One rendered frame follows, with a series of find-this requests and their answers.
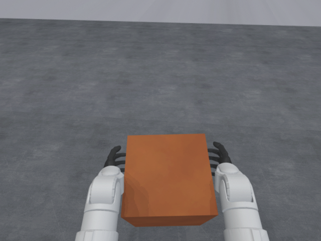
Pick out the robot left hand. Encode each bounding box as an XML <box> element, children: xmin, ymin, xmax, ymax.
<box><xmin>104</xmin><ymin>146</ymin><xmax>126</xmax><ymax>172</ymax></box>

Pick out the carton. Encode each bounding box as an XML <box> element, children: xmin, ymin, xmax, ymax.
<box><xmin>121</xmin><ymin>134</ymin><xmax>218</xmax><ymax>227</ymax></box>

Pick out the robot right hand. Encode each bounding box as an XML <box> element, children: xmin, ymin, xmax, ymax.
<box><xmin>208</xmin><ymin>142</ymin><xmax>232</xmax><ymax>176</ymax></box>

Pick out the robot right forearm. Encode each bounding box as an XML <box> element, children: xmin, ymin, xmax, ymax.
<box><xmin>215</xmin><ymin>163</ymin><xmax>269</xmax><ymax>241</ymax></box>

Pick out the robot left forearm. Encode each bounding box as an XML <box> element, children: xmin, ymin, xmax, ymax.
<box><xmin>75</xmin><ymin>166</ymin><xmax>124</xmax><ymax>241</ymax></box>

